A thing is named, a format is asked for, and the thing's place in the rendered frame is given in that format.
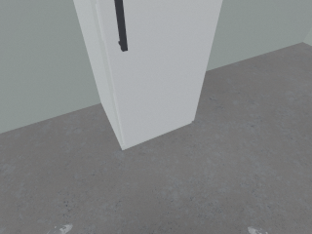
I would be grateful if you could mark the handle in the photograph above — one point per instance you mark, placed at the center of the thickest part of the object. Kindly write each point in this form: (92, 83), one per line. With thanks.
(120, 16)

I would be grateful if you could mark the left robot hand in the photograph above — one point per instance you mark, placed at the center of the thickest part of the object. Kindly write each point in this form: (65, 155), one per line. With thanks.
(61, 228)

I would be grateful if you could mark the fridge door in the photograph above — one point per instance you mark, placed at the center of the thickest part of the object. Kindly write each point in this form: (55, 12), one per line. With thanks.
(157, 83)

